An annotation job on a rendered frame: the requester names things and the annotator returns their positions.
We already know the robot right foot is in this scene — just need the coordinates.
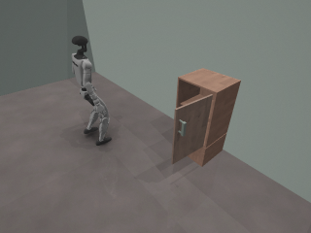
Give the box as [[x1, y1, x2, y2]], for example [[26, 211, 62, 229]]
[[96, 137, 112, 146]]

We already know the handle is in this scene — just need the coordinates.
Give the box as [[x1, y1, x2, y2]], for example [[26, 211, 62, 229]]
[[178, 120, 187, 137]]

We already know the right robot hand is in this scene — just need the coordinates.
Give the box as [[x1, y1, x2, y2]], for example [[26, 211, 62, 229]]
[[95, 104, 107, 118]]

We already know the robot right forearm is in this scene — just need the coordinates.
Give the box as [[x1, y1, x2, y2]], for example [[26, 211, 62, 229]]
[[86, 83, 100, 106]]

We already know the right robot upper arm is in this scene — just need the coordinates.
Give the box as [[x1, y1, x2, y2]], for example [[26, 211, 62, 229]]
[[82, 59, 92, 88]]

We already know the robot right thigh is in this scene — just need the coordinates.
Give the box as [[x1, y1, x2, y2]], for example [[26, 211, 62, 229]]
[[87, 95, 109, 122]]

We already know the cupboard door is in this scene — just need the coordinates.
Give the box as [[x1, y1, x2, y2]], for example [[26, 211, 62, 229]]
[[171, 94, 213, 164]]

